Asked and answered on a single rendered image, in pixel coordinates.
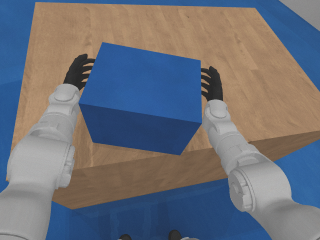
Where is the robot left upper arm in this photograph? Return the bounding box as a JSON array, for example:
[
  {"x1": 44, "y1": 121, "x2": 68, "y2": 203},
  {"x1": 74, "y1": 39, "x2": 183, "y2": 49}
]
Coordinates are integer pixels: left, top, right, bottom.
[{"x1": 0, "y1": 135, "x2": 76, "y2": 240}]

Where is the robot right forearm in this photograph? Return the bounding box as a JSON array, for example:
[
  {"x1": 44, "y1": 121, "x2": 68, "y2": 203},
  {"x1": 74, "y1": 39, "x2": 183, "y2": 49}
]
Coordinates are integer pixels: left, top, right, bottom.
[{"x1": 201, "y1": 99, "x2": 292, "y2": 196}]

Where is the robot right foot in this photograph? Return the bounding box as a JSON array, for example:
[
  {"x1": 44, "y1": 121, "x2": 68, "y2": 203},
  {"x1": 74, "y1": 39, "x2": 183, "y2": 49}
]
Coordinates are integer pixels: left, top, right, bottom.
[{"x1": 168, "y1": 229, "x2": 182, "y2": 240}]

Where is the pedestal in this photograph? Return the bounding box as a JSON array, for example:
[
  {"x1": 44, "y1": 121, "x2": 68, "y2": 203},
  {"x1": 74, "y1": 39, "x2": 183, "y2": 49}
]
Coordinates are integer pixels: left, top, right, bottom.
[{"x1": 6, "y1": 2, "x2": 320, "y2": 210}]

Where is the robot left hand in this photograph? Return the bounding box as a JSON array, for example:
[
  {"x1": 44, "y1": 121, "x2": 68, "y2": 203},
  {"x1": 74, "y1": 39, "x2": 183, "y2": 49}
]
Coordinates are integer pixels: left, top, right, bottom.
[{"x1": 63, "y1": 53, "x2": 96, "y2": 91}]

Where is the robot right hand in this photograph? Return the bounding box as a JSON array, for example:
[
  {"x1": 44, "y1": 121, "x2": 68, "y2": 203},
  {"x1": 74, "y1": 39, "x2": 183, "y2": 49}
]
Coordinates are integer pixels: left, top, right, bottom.
[{"x1": 201, "y1": 66, "x2": 223, "y2": 102}]

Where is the robot right upper arm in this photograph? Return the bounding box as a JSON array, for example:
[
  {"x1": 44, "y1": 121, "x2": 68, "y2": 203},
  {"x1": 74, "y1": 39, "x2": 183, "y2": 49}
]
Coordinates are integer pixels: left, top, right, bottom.
[{"x1": 228, "y1": 161, "x2": 320, "y2": 240}]

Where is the carton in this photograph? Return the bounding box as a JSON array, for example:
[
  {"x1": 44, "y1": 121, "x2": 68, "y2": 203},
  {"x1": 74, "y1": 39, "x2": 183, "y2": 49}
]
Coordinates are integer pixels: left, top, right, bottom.
[{"x1": 78, "y1": 42, "x2": 202, "y2": 156}]

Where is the robot left forearm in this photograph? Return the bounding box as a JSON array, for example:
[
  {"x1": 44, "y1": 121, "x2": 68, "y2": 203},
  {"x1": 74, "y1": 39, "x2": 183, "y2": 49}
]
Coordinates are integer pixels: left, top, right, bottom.
[{"x1": 7, "y1": 83, "x2": 80, "y2": 182}]

